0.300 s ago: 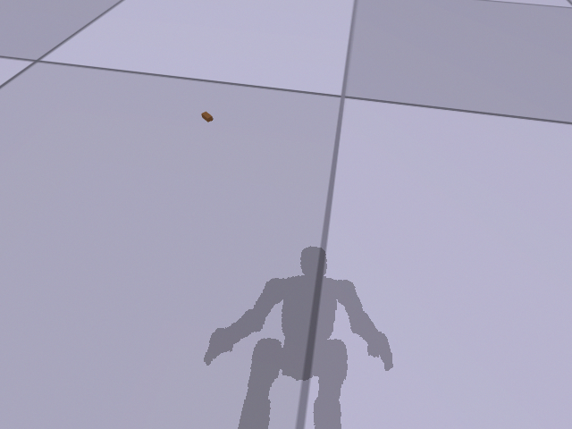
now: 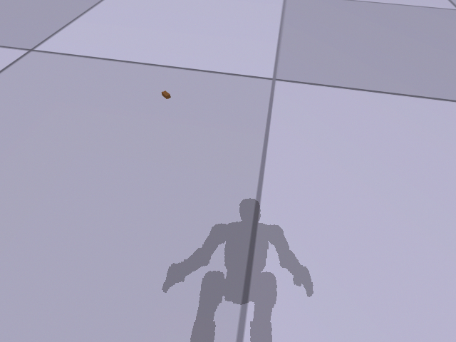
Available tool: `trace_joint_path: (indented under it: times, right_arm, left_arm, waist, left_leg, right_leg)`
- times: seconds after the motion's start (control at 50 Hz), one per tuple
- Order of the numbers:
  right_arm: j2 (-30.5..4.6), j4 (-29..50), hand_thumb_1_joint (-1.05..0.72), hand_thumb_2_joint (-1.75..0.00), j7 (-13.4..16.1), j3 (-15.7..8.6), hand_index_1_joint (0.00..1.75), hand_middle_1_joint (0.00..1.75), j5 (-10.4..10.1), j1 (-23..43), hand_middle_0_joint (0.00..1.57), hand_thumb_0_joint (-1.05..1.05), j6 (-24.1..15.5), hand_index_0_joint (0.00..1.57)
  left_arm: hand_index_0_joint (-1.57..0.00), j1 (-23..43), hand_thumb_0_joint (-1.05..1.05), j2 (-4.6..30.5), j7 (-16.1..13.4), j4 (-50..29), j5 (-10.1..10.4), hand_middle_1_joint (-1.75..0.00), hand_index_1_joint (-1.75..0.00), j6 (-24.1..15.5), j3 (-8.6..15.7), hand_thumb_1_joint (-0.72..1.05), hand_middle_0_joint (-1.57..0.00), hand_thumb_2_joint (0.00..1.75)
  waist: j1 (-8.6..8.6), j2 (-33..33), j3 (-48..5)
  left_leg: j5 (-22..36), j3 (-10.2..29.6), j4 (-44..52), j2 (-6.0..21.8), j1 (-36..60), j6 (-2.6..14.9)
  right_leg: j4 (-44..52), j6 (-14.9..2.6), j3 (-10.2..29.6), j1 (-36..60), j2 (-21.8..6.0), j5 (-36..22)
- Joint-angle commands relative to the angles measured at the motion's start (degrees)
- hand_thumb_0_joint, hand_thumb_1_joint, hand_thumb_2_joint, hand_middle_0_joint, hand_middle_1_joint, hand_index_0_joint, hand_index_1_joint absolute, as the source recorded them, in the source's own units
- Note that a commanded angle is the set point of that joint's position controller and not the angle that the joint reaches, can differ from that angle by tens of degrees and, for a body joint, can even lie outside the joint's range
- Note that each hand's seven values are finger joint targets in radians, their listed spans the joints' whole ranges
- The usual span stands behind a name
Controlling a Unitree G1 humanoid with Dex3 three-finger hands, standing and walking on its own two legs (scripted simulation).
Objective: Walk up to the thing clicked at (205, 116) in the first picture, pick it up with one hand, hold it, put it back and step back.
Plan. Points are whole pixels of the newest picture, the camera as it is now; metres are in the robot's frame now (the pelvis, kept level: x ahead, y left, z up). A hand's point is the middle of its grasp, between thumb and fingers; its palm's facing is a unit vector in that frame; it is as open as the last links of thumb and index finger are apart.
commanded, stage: stand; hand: left
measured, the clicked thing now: (166, 94) +1.91 +0.49 -0.77
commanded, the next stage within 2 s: walk up in 0.82 s
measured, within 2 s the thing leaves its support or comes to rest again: neither
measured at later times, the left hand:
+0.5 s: hand out of the picture +0.07 +0.25 -0.16, palm faces -0.02 -0.94 -0.34, open 7.4 cm
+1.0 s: hand out of the picture +0.08 +0.30 -0.15, palm faces -0.11 -0.91 -0.40, open 7.4 cm
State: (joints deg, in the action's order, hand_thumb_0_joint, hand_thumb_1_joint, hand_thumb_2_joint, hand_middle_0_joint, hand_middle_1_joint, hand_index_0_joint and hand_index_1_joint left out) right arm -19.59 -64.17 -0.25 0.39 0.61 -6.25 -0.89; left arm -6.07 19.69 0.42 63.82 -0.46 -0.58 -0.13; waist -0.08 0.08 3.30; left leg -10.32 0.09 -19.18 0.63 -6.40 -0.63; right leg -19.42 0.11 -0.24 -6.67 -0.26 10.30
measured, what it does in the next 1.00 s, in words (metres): lifts its left foot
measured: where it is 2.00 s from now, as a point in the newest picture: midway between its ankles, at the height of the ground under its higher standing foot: (190, 286)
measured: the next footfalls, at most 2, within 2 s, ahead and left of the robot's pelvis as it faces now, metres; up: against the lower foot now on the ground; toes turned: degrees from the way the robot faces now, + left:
left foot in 1.14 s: +0.18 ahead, +0.22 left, +0.00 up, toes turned -10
right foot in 1.52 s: +0.33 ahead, -0.02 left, +0.00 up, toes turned -26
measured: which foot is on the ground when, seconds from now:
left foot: down 0.00-0.86, up 0.88-1.00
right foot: down 0.00-1.00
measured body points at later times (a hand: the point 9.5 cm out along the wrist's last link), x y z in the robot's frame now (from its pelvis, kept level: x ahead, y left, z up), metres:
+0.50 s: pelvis +0.00 +0.00 +0.00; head +0.01 +0.00 +0.45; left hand +0.08 +0.30 -0.13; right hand +0.08 -0.30 -0.13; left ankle +0.00 +0.13 -0.75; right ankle +0.00 -0.12 -0.75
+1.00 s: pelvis +0.02 +0.03 -0.01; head +0.04 +0.01 +0.44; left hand +0.08 +0.35 -0.12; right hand +0.12 -0.31 -0.12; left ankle +0.02 +0.16 -0.71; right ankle +0.00 -0.12 -0.75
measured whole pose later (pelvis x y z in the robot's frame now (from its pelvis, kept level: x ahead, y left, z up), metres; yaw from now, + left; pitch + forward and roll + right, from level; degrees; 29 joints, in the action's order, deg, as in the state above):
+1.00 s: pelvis +0.02 +0.03 -0.01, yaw -6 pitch +1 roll -2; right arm -25.9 -52.6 -6.0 -5.1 3.1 -6.5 -0.1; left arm -14.8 21.4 1.4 60.0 -0.8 -2.7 2.4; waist -0.2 -4.5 1.7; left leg -22.7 5.2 -48.0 0.6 -22.0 -0.3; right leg -25.6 -0.8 5.6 -12.4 1.8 14.7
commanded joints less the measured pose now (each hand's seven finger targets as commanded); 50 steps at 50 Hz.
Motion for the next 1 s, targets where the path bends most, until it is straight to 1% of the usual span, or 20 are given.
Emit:
trace_joint_path:
  times: [0.0, 0.1, 0.2, 0.24, 0.32, 0.42, 0.46, 0.48, 0.68, 0.78, 0.8, 0.82, 0.84, 0.86, 0.88, 0.9, 0.92, 0.94, 0.96, 0.98]
  right_arm:
    - [-12.1, 3.6, -0.9, -0.9, 0.7, -2.5, 0.3, 0.3, -0.2, 2.3, 0.2, 0.0, -0.9, 0.2]
    - [-12.3, 3.5, -0.9, -0.9, 0.7, -2.5, 0.3, 0.3, -0.1, 2.3, 0.2, 0.0, -0.9, 0.2]
    - [-12.2, 3.6, -0.9, -0.9, 0.7, -2.5, 0.3, 0.3, -0.1, 2.3, 0.2, 0.0, -1.0, 0.2]
    - [-12.0, 3.4, -0.9, -0.9, 0.7, -2.4, 0.3, 0.3, -0.1, 1.7, 0.2, 0.0, -1.0, 0.2]
    - [-12.5, 3.4, -0.9, -0.9, 0.8, -2.5, 0.3, 0.3, -0.1, 2.4, 0.2, 0.0, -1.0, 0.2]
    - [-12.5, 3.2, -0.9, -0.9, 0.8, -2.4, 0.3, 0.3, -0.2, 2.2, 0.2, 0.0, -1.2, 0.2]
    - [-11.9, 3.3, -0.9, -0.9, 0.8, -2.3, 0.3, 0.3, -0.1, 1.9, 0.2, 0.0, -1.1, 0.2]
    - [-12.5, 3.3, -0.9, -0.9, 0.8, -2.5, 0.3, 0.3, -0.1, 1.9, 0.2, 0.0, -1.1, 0.2]
    - [-12.1, 3.2, -0.9, -0.9, 0.7, -2.2, 0.3, 0.3, -0.2, 1.6, 0.2, 0.0, -0.9, 0.2]
    - [-12.6, 3.4, -0.9, -0.9, 0.8, -2.4, 0.3, 0.3, -0.1, 2.2, 0.2, 0.0, -0.9, 0.2]
    - [-22.1, 12.0, -0.9, -0.9, -2.0, -8.5, 0.3, 0.3, 2.8, 4.6, 0.2, 0.0, -2.0, 0.2]
    - [-19.8, 12.7, -0.9, -0.9, -3.3, -8.1, 0.3, 0.3, 3.0, 5.2, 0.2, 0.0, -1.3, 0.2]
    - [-16.4, 15.0, -0.9, -0.9, -4.2, -7.6, 0.3, 0.3, 2.7, 6.2, 0.2, 0.0, -0.9, 0.2]
    - [-14.2, 17.2, -0.9, -0.9, -5.0, -7.1, 0.3, 0.3, 2.8, 7.9, 0.2, 0.0, -0.4, 0.2]
    - [-13.9, 18.5, -0.9, -0.9, -5.6, -7.2, 0.3, 0.3, 2.9, 8.3, 0.2, 0.0, -0.3, 0.2]
    - [-14.8, 19.1, -0.9, -0.9, -5.7, -7.7, 0.3, 0.3, 2.9, 7.2, 0.2, 0.0, -0.4, 0.2]
    - [-15.8, 19.3, -0.9, -0.9, -5.8, -7.8, 0.3, 0.3, 2.8, 5.9, 0.2, 0.0, -0.4, 0.2]
    - [-16.2, 18.8, -0.9, -0.9, -6.0, -8.7, 0.3, 0.3, 2.0, 4.6, 0.2, 0.0, -0.9, 0.2]
    - [-16.0, 19.0, -0.9, -0.9, -6.3, -8.2, 0.3, 0.3, 2.1, 4.9, 0.2, 0.0, -0.8, 0.2]
    - [-15.9, 19.3, -0.9, -0.9, -6.7, -8.3, 0.3, 0.3, 2.2, 3.9, 0.2, 0.0, -0.5, 0.2]
  left_arm:
    - [-0.2, 2.0, 0.0, 11.8, -0.8, -3.6, 0.0, -0.3, -0.3, -1.4, 2.2, 0.9, -0.2, 0.9]
    - [-0.2, 1.9, 0.0, 12.0, -0.8, -3.5, -0.1, -0.3, -0.3, -1.3, 2.3, 0.9, -0.2, 0.9]
    - [-0.2, 1.8, 0.0, 12.1, -0.8, -3.7, -0.1, -0.3, -0.3, -1.4, 2.2, 0.9, -0.2, 0.9]
    - [-0.2, 1.8, 0.0, 12.4, -0.8, -3.6, 0.0, -0.3, -0.3, -1.3, 2.3, 0.9, -0.2, 0.9]
    - [-0.2, 1.4, 0.0, 12.1, -0.8, -3.6, -0.1, -0.3, -0.3, -1.2, 2.2, 0.9, -0.2, 0.9]
    - [-0.2, 1.0, 0.0, 12.1, -0.8, -3.4, 0.0, -0.3, -0.3, -1.3, 2.1, 0.9, -0.2, 0.9]
    - [-0.2, 1.8, 0.0, 12.5, -0.8, -3.5, 0.0, -0.3, -0.3, -1.2, 2.2, 0.9, -0.2, 0.9]
    - [-0.2, 1.3, 0.0, 12.2, -0.9, -3.5, 0.0, -0.3, -0.3, -1.3, 2.2, 0.9, -0.2, 0.9]
    - [-0.2, 1.3, 0.0, 12.2, -0.8, -3.2, 0.1, -0.3, -0.3, -1.3, 2.2, 0.9, -0.2, 0.9]
    - [-0.2, 1.1, 0.0, 12.4, -0.9, -3.4, -0.1, -0.3, -0.3, -1.3, 2.2, 0.9, -0.2, 0.9]
    - [-0.2, -7.1, 0.0, 21.8, 0.1, -5.9, 0.2, -0.3, -0.3, -2.1, 6.3, 0.9, -0.2, 0.9]
    - [-0.2, -7.0, 0.0, 21.6, 0.4, -5.4, -0.2, -0.3, -0.3, -2.2, 6.3, 0.9, -0.2, 0.9]
    - [-0.2, -5.2, 0.0, 21.7, 0.4, -6.4, -0.6, -0.3, -0.3, -2.7, 7.0, 0.9, -0.2, 0.9]
    - [-0.2, -4.2, 0.0, 22.6, 0.0, -7.6, -0.8, -0.3, -0.3, -3.2, 7.4, 0.9, -0.2, 0.9]
    - [-0.2, -4.3, 0.0, 23.2, -0.3, -8.3, -0.9, -0.3, -0.3, -3.8, 7.7, 0.9, -0.2, 0.9]
    - [-0.2, -4.8, 0.0, 23.5, -0.6, -8.9, -0.7, -0.3, -0.3, -4.4, 7.7, 0.9, -0.2, 0.9]
    - [-0.2, -5.5, 0.0, 23.3, -0.7, -9.6, -0.4, -0.3, -0.3, -4.7, 7.8, 0.9, -0.2, 0.9]
    - [-0.2, -4.0, 0.0, 21.9, -0.8, -10.6, 0.2, -0.3, -0.3, -4.4, 7.4, 0.9, -0.2, 0.9]
    - [-0.2, -4.5, 0.0, 22.4, -1.0, -10.5, 0.0, -0.3, -0.3, -4.4, 7.6, 0.9, -0.2, 0.9]
    - [-0.2, -4.1, 0.0, 22.7, -1.0, -11.2, -0.1, -0.3, -0.3, -4.5, 7.7, 0.9, -0.2, 0.9]
  waist:
    - [0.06, -0.3, -4.7]
    - [0.02, 0.0, -4.2]
    - [0.04, 0.1, -4.6]
    - [0.22, -0.1, -4.2]
    - [-0.22, -0.6, -4.3]
    - [-0.19, -0.6, -4.2]
    - [0.09, 0.6, -3.8]
    - [-0.04, 0.0, -4.2]
    - [0.1, -0.2, -4.0]
    - [-0.2, -0.4, -5.3]
    - [-0.57, -5.2, -7.1]
    - [-0.37, -3.2, -3.6]
    - [-0.09, 1.3, -1.5]
    - [-0.8, 6.9, 0.4]
    - [-0.89, 8.6, 1.3]
    - [-0.14, 7.4, -0.4]
    - [0.05, 6.1, -2.2]
    - [-0.21, 4.6, -4.1]
    - [-0.06, 7.2, -4.2]
    - [0.31, 8.9, -4.7]
  left_leg:
    - [6.4, 5.2, 2.9, 6.7, 0.1, 2.04]
    - [5.0, 5.3, 3.2, 6.7, 0.2, 1.9]
    - [6.1, 5.2, 2.9, 6.7, 0.3, 1.99]
    - [5.7, 5.2, 3.4, 6.6, 0.2, 1.79]
    - [6.0, 5.3, 3.5, 6.7, 0.3, 1.9]
    - [7.4, 5.5, 3.6, 6.6, 0.6, 1.82]
    - [7.2, 5.3, 3.5, 6.6, 0.6, 1.7]
    - [6.6, 5.3, 3.4, 6.8, 1.2, 1.81]
    - [5.7, 5.1, 3.5, 6.4, 0.1, 1.73]
    - [7.8, 5.3, 2.9, 6.9, 1.2, 1.88]
    - [-22.3, 1.2, -8.4, 4.0, 3.6, 4.26]
    - [-27.4, 1.3, -12.4, 2.4, -2.1, 4.77]
    - [-24.0, 2.8, -18.2, 1.3, -11.4, 4.38]
    - [-18.4, 6.1, -26.4, 0.7, -21.2, 3.66]
    - [-14.3, 9.0, -30.1, 2.2, -28.7, 2.24]
    - [-12.6, 10.2, -32.9, 2.6, -33.6, 0.81]
    - [-12.0, 10.2, -34.1, 2.7, -34.5, -0.04]
    - [-12.3, 8.3, -32.4, 3.0, -32.1, -0.67]
    - [-12.9, 9.0, -30.0, 4.4, -30.5, -0.36]
    - [-13.1, 8.6, -28.2, 4.7, -29.0, -0.39]
  right_leg:
    - [3.2, -1.66, 5.2, 1.3, -7.0, -6.5]
    - [3.5, -1.75, 5.2, 0.5, -7.1, -4.1]
    - [3.4, -1.61, 5.3, 0.8, -7.2, -6.1]
    - [3.5, -1.69, 5.3, 0.5, -7.1, -5.2]
    - [3.2, -1.64, 5.1, 0.6, -7.0, -5.7]
    - [3.3, -1.61, 5.1, 0.9, -7.0, -6.8]
    - [3.3, -1.66, 5.2, 0.4, -7.0, -6.6]
    - [3.5, -1.6, 5.2, 0.2, -7.1, -6.0]
    - [3.8, -1.65, 5.5, 0.8, -7.2, -6.3]
    - [3.4, -1.67, 5.3, 1.3, -7.4, -7.5]
    - [0.3, -5.03, 13.6, -6.9, -8.3, 19.0]
    - [3.2, -5.99, 18.8, -11.6, -10.4, 28.5]
    - [4.9, -8.13, 25.3, -9.1, -12.8, 33.6]
    - [7.0, -10.91, 33.0, -6.0, -16.2, 35.9]
    - [8.4, -13.48, 37.4, -1.8, -18.5, 35.0]
    - [8.9, -14.03, 36.4, 3.8, -17.9, 31.4]
    - [8.7, -13.32, 33.5, 5.9, -16.1, 28.2]
    - [7.9, -14.22, 32.5, 5.1, -14.9, 25.9]
    - [7.9, -13.48, 30.0, 4.6, -15.3, 23.4]
    - [7.2, -12.88, 27.5, 4.6, -14.5, 20.7]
